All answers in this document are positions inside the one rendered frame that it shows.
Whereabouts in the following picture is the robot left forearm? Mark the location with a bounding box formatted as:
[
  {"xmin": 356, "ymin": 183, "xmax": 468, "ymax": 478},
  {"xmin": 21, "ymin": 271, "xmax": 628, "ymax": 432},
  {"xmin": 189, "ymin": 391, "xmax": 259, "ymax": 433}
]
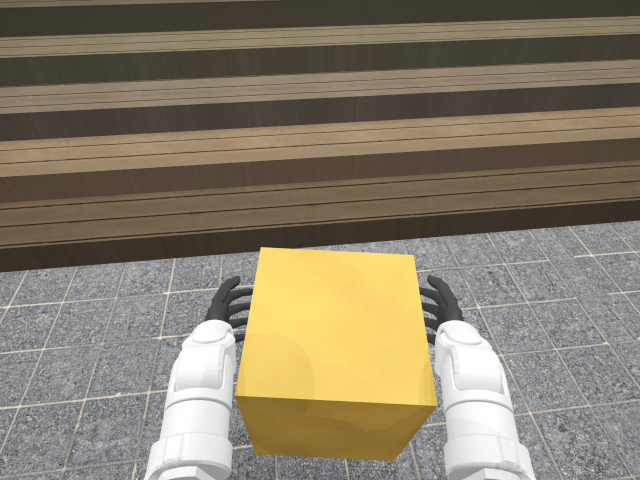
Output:
[{"xmin": 144, "ymin": 320, "xmax": 236, "ymax": 480}]

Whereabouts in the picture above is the carton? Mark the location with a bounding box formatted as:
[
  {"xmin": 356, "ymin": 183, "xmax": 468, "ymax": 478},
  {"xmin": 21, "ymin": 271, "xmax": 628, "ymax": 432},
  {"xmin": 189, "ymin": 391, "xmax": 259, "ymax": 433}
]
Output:
[{"xmin": 235, "ymin": 247, "xmax": 438, "ymax": 461}]

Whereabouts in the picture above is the robot right hand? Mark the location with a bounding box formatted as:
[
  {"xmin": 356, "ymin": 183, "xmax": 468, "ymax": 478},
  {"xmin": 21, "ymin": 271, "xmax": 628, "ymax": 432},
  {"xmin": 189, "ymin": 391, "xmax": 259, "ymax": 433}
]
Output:
[{"xmin": 419, "ymin": 275, "xmax": 464, "ymax": 346}]

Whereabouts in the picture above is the robot right forearm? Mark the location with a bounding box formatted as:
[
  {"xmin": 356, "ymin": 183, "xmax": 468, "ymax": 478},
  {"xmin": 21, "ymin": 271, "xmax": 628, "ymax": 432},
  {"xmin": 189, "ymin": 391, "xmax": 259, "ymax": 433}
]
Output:
[{"xmin": 434, "ymin": 320, "xmax": 536, "ymax": 480}]

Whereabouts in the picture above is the robot left hand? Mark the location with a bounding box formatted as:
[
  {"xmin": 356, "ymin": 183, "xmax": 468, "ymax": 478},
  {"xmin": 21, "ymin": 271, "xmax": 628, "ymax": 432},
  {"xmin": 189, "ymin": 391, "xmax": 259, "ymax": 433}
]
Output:
[{"xmin": 204, "ymin": 276, "xmax": 253, "ymax": 343}]

